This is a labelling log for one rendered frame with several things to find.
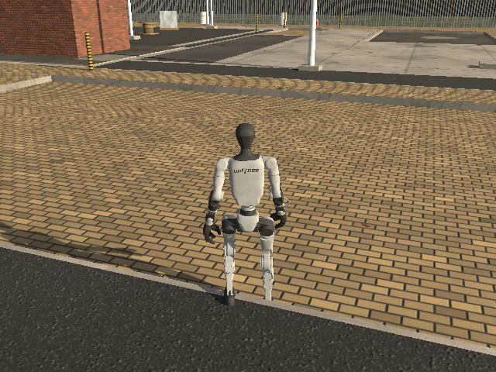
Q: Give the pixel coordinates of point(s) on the robot right forearm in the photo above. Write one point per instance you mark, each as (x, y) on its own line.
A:
(279, 204)

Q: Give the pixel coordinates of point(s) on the robot right upper arm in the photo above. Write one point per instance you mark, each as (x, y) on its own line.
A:
(271, 164)

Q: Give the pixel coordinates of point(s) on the robot left upper arm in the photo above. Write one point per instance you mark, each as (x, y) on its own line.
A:
(219, 178)

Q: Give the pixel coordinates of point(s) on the robot right hand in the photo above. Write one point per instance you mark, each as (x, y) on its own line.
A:
(276, 217)

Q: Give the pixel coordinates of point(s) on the robot left forearm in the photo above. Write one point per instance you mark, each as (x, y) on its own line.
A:
(211, 210)

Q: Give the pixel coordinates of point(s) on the robot left hand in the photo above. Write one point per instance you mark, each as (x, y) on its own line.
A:
(207, 232)

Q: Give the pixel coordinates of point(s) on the robot torso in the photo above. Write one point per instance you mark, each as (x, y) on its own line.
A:
(247, 187)

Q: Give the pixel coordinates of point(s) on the right robot thigh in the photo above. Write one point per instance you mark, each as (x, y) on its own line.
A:
(266, 230)

